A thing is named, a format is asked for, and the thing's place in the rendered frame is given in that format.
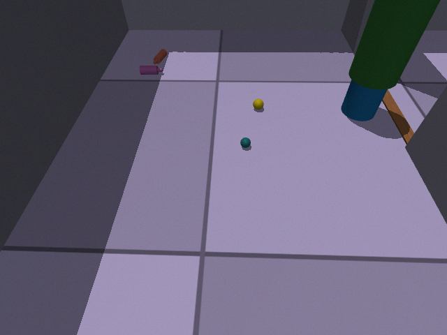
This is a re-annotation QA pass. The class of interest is potted plant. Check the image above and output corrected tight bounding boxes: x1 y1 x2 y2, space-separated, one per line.
341 0 441 121

